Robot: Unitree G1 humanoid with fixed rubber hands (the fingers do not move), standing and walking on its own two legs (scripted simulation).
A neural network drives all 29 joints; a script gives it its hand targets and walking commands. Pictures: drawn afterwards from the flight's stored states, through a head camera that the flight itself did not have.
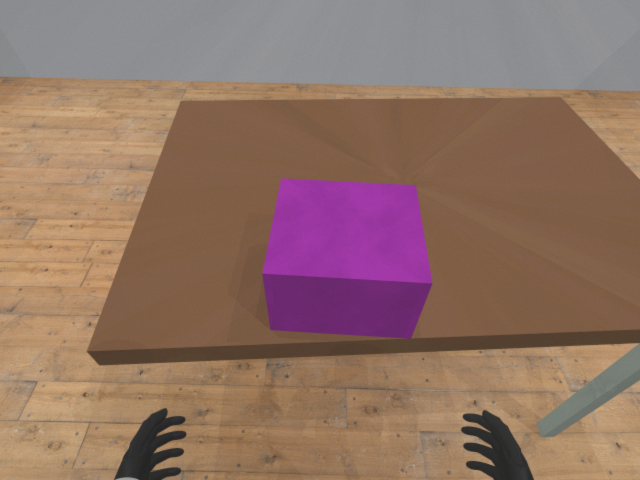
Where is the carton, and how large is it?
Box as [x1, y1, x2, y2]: [262, 178, 431, 338]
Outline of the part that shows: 281,178 262,272 270,329 410,338 431,285 431,278 415,185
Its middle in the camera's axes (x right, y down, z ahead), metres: +0.04 +0.02 +0.63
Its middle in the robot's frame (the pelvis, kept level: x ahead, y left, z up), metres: +0.46 +0.01 +0.00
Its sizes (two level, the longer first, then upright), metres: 0.221 0.199 0.145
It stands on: a table, 0.70 m high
